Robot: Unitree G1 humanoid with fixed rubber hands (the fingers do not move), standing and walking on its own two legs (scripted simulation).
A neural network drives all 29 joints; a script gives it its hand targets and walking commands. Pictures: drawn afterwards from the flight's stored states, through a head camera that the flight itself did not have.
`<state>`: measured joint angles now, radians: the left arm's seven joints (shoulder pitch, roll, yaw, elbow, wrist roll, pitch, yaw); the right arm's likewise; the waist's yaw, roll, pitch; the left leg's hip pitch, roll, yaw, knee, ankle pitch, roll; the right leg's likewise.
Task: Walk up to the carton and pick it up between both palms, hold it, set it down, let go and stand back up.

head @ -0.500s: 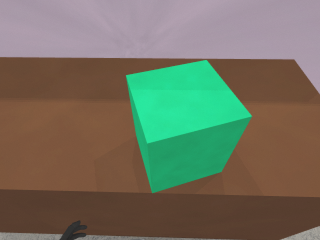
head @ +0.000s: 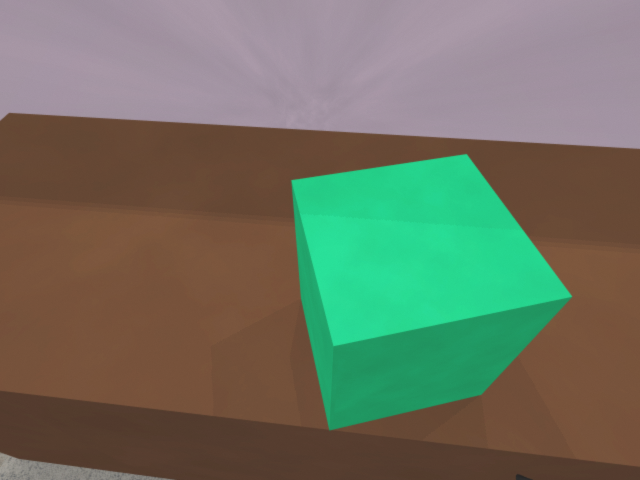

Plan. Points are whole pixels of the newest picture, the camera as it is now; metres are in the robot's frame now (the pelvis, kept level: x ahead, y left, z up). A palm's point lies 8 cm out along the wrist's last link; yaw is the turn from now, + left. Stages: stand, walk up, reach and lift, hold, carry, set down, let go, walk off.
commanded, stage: walk up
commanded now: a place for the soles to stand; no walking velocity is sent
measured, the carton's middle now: (395, 297) +0.31 -0.07 +0.06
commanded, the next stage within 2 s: none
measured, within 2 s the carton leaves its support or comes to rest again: neither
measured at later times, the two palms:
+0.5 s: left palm out of the picture +0.12 +0.23 -0.10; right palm out of the picture +0.05 -0.26 -0.13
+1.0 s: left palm out of the picture +0.08 +0.25 -0.11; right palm out of the picture +0.09 -0.25 -0.11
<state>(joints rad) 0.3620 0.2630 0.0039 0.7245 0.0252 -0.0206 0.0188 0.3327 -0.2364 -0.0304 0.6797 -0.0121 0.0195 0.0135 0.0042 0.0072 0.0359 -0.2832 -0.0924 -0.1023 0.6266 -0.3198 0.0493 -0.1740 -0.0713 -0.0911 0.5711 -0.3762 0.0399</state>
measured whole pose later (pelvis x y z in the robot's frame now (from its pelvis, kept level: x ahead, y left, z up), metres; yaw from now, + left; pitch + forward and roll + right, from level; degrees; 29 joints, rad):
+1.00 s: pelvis +0.01 +0.00 +0.00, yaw -4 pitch -3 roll +0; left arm 0.37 0.25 0.01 0.73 0.00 0.00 0.00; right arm 0.23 -0.23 -0.01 0.77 -0.01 0.01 0.00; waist 0.01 0.00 0.07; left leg -0.26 0.03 0.05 0.59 -0.27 0.00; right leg -0.13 0.00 0.01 0.57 -0.39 0.00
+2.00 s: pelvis -0.10 -0.06 +0.00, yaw -7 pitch -3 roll +0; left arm 0.39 0.25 0.03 0.72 0.02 0.00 -0.01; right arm 0.32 -0.23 -0.04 0.78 -0.01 0.02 0.02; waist 0.02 -0.01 0.02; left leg -0.24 -0.02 -0.03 0.62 -0.33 0.00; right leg -0.29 0.01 -0.04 0.62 -0.28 -0.03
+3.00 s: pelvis -0.06 -0.05 -0.01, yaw +0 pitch -3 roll -1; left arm 0.32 0.27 0.01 0.72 0.02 0.01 0.01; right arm 0.31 -0.23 -0.03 0.68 -0.02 0.01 0.00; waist 0.02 0.01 0.06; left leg -0.23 -0.10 -0.14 0.70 -0.40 0.04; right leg -0.21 -0.06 -0.14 0.67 -0.39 0.00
